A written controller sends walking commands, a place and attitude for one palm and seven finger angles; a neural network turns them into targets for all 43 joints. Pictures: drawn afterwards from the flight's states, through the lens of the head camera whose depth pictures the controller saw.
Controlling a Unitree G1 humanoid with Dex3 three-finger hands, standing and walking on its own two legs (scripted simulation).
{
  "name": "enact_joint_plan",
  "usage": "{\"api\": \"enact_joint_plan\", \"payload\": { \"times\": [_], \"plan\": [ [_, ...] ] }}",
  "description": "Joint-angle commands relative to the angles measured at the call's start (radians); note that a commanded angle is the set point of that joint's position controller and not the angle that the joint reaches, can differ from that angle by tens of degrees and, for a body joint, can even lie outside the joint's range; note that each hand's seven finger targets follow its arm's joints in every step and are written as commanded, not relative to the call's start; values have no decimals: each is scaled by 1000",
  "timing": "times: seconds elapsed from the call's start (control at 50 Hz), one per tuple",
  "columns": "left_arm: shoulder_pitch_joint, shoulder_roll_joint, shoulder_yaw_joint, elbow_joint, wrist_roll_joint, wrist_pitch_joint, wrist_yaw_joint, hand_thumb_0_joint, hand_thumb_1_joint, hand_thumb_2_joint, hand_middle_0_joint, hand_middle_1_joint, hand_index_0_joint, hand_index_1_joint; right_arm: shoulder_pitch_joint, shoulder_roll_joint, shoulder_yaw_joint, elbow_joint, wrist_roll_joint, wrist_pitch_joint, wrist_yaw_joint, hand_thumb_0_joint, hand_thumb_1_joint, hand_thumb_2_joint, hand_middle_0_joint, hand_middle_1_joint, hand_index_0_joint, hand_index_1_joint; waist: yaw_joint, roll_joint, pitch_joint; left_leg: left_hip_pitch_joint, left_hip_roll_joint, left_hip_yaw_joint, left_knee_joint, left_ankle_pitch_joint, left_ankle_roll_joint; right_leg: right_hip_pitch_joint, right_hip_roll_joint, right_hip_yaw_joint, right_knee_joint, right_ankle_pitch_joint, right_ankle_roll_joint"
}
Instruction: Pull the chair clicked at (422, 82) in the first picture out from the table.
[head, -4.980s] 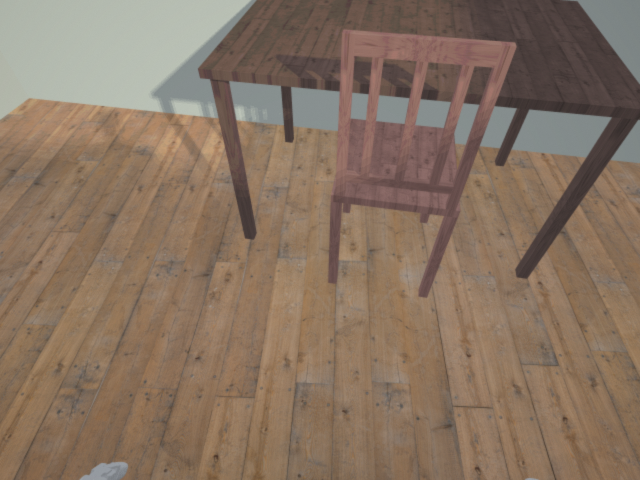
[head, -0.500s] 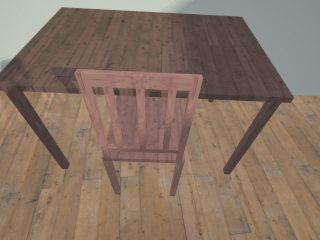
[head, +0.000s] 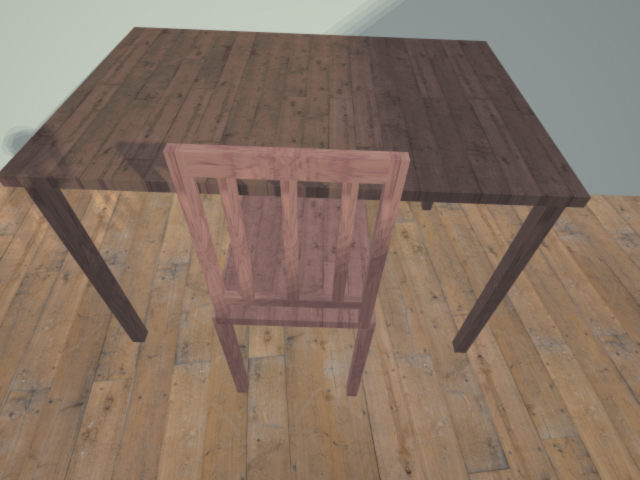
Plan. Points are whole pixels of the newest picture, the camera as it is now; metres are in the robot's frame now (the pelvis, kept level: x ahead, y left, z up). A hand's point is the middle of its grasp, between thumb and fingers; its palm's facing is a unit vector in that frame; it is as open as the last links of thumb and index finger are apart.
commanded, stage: look again from close up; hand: left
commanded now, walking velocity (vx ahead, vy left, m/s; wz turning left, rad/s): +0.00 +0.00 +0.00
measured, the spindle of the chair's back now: (291, 246) +0.51 +0.09 -0.06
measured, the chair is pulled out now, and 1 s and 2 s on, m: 0.00 0.00 0.00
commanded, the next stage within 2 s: shuffle to correct the standing spot in 1.16 s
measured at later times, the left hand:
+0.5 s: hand out of the picture -0.03 +0.14 -0.18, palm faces +0.02 -0.98 -0.17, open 7.4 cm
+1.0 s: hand out of the picture -0.02 +0.13 -0.17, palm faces +0.03 -0.98 -0.18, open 7.4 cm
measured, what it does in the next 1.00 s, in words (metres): stands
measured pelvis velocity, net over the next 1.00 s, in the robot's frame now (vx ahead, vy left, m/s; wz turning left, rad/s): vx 0.00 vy -0.02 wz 0.00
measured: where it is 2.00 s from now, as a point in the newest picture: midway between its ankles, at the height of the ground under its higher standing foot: outside the picture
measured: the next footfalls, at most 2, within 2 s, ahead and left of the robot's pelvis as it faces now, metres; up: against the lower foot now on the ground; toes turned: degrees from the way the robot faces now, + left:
none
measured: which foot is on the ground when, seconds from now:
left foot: down 0.00-1.00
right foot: down 0.00-1.00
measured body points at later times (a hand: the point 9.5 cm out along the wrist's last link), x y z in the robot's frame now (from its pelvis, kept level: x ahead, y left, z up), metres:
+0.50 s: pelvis +0.00 -0.01 +0.00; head +0.01 -0.01 +0.45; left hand -0.03 +0.20 -0.16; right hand -0.02 -0.22 -0.16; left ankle +0.01 +0.06 -0.74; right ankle -0.01 -0.16 -0.74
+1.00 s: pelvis +0.00 -0.02 +0.00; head +0.02 -0.03 +0.45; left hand -0.02 +0.18 -0.16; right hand -0.01 -0.24 -0.16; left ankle +0.01 +0.06 -0.74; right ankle -0.01 -0.16 -0.74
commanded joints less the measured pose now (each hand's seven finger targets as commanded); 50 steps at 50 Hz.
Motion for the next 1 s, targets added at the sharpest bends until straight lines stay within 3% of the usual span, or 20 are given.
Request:
{"api": "enact_joint_plan", "payload": {
  "times": [0.0,0.08,0.14,0.28,0.52,0.98],
  "plan": [
    [86,87,21,-21,-6,-13,1,0,900,900,-200,-300,-200,-300,65,-100,-17,-24,-2,-14,-2,0,-900,-900,200,300,200,300,-3,4,56,-9,151,-159,-125,15,-40,-77,-33,12,-65,63,-62],
    [93,79,22,-19,-5,-12,2,0,900,900,-200,-300,-200,-300,79,-92,-19,-22,-4,-12,-2,0,-900,-900,200,300,200,300,-6,23,64,-20,154,-170,-145,-38,-43,-91,-31,11,-56,51,-65],
    [94,73,23,-19,-4,-12,1,0,900,900,-200,-300,-200,-300,91,-88,-21,-23,-5,-10,-2,0,-900,-900,200,300,200,300,-7,2,76,-36,153,-174,-151,-72,-44,-100,-26,12,-56,39,-67],
    [102,63,26,-18,-5,-17,3,0,900,900,-200,-300,-200,-300,110,-74,-21,-18,-4,-16,-5,0,-900,-900,200,300,200,300,-10,-3,35,1,152,-157,-115,35,-41,-91,-29,17,-51,85,-69],
    [100,59,27,-20,-5,-19,2,0,900,900,-200,-300,-200,-300,104,-64,-20,-20,-3,-12,-6,0,-900,-900,200,300,200,300,-12,2,63,-14,143,-149,-99,30,-46,-112,-26,31,-71,65,-75],
    [94,69,27,-16,-8,-25,-1,0,900,900,-200,-300,-200,-300,93,-71,-13,-20,-5,-15,-9,0,-900,-900,200,300,200,300,-9,3,20,21,148,-143,-80,122,-52,-85,-28,36,-81,119,-78]
  ]
}}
